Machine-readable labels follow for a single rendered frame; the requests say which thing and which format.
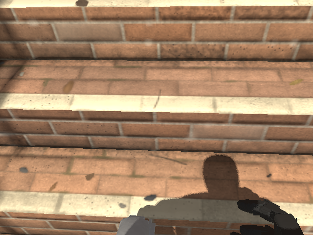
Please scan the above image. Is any right robot hand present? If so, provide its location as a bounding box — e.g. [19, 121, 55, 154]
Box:
[230, 199, 304, 235]

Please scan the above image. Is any left robot thigh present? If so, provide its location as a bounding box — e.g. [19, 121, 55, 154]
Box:
[116, 215, 156, 235]

